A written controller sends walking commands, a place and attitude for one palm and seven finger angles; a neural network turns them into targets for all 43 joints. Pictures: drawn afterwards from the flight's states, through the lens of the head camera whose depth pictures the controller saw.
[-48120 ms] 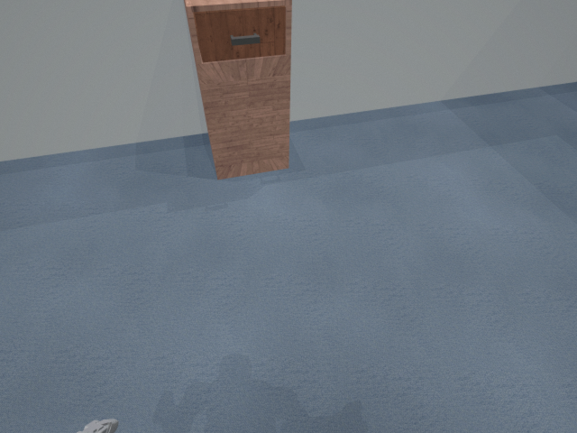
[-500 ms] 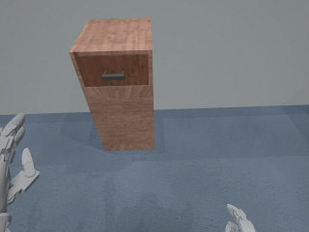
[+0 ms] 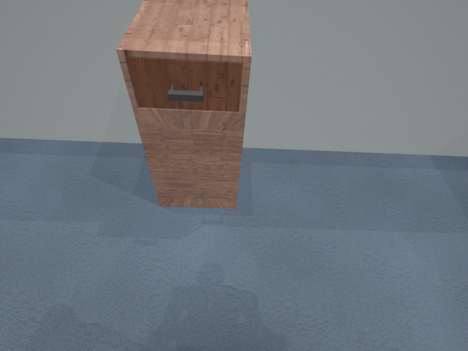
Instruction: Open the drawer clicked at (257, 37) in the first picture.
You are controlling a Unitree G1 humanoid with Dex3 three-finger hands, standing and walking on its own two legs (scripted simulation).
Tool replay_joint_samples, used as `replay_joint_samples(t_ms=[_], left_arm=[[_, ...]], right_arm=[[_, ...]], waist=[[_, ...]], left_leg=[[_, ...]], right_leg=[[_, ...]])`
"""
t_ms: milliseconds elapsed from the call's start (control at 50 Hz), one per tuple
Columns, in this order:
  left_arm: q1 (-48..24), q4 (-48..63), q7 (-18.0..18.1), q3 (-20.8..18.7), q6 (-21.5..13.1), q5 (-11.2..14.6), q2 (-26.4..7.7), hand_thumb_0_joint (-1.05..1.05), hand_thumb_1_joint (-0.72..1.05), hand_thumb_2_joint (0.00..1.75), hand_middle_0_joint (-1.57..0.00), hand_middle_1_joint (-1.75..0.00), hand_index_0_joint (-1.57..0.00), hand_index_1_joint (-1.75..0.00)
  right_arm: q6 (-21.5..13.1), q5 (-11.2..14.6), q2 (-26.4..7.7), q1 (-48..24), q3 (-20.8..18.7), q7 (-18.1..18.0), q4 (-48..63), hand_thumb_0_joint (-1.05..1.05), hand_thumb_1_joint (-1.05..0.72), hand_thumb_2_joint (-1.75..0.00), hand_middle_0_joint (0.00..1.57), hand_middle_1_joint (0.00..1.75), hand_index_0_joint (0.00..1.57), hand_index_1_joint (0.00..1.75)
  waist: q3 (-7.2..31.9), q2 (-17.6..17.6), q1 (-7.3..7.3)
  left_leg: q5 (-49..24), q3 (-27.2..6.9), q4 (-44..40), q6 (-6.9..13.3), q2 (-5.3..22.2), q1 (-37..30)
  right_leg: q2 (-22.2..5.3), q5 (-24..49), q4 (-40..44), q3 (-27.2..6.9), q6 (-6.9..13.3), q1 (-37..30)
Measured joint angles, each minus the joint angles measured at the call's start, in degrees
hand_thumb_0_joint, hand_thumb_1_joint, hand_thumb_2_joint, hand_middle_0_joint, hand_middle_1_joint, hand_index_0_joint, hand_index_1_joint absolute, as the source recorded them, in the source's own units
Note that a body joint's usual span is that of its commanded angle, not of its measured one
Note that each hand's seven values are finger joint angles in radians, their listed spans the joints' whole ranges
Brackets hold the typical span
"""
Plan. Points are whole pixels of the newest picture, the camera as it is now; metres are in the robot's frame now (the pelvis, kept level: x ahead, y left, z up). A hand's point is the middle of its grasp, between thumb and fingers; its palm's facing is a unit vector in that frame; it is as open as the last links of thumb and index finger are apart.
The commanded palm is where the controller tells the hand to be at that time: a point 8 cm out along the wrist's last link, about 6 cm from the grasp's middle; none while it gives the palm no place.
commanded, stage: let the arm hang, fingers relaxed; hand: left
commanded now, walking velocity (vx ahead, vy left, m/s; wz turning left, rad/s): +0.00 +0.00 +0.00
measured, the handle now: (186, 92) +0.83 +0.21 -0.06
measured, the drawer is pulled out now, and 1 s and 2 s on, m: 0.00 0.00 0.00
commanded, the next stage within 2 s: look to check the result in 0.64 s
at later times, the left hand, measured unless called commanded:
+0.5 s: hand out of the picture -0.01 +0.19 -0.17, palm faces +0.00 -0.98 -0.21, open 7.3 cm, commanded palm none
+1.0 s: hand out of the picture +0.01 +0.18 -0.16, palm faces +0.00 -0.97 -0.24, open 7.3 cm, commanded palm none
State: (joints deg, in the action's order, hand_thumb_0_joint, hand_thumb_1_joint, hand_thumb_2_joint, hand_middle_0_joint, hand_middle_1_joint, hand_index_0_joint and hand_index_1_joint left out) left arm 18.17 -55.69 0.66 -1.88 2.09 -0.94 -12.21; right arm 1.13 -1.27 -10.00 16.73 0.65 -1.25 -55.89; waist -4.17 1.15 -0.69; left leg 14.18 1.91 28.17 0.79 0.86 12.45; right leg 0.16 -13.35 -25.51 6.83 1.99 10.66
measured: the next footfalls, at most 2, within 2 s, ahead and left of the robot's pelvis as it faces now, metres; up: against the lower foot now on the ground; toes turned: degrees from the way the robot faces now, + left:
none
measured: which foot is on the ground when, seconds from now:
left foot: down 0.00-1.00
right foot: down 0.00-1.00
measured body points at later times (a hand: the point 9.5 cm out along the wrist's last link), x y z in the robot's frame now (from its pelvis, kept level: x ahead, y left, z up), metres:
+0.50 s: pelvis -0.01 +0.01 +0.00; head -0.01 +0.00 +0.45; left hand +0.00 +0.24 -0.15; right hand -0.03 -0.22 -0.16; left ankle +0.01 +0.11 -0.74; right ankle +0.01 -0.10 -0.74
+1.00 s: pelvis +0.00 -0.01 +0.01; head +0.01 -0.03 +0.45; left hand +0.01 +0.23 -0.15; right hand -0.01 -0.24 -0.16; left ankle +0.01 +0.11 -0.74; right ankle +0.01 -0.10 -0.74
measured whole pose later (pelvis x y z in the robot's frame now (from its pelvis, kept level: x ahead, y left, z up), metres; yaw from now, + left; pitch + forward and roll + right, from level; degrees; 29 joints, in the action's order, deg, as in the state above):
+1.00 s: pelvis +0.00 -0.01 +0.01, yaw -2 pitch -2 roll +0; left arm 14.1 -65.2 1.3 -1.6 -0.4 -0.9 -10.1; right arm 0.1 -1.1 -10.0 15.0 -0.8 -1.6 -63.9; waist -3.3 -1.3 0.3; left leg 10.8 3.4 21.4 -0.3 1.3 8.9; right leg 0.9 -11.3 -22.0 5.4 3.1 9.2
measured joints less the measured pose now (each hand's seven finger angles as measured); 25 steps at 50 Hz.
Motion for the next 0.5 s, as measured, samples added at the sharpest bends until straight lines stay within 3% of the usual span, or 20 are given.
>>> replay_joint_samples(t_ms=[180, 500], left_arm=[[-0.1, -6.8, 0.5, 0.6, -0.8, -0.1, 0.9, 0.00, 0.92, 0.89, -0.20, -0.30, -0.20, -0.30], [-2.7, -8.8, 0.5, 0.9, -1.6, -0.2, 3.3, 0.00, 0.91, 0.89, -0.20, -0.30, -0.20, -0.30]], right_arm=[[-0.4, 0.1, 0.0, -0.5, -0.4, -0.2, -4.5, 0.01, -0.91, -0.90, 0.20, 0.30, 0.20, 0.30], [-0.9, 0.2, 0.7, 0.8, -1.0, -0.2, -8.0, 0.01, -0.91, -0.90, 0.20, 0.30, 0.20, 0.30]], waist=[[1.1, -3.3, 0.08], [1.6, -1.9, 0.91]], left_leg=[[-2.8, 1.5, -4.9, 1.2, -1.5, -2.6], [-4.1, 2.2, -6.7, 0.8, -1.5, -3.0]], right_leg=[[-1.3, 2.0, 2.4, -1.4, -1.1, -1.1], [-1.3, 2.3, 2.0, -2.1, -0.7, -0.2]])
